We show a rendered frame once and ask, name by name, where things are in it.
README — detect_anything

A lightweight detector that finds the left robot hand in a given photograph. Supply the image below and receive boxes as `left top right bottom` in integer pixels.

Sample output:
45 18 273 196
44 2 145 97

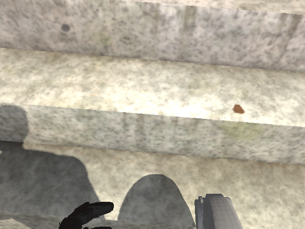
58 201 114 229

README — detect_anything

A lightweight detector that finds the right robot thigh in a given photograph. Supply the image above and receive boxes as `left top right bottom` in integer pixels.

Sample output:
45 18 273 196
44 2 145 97
194 194 243 229

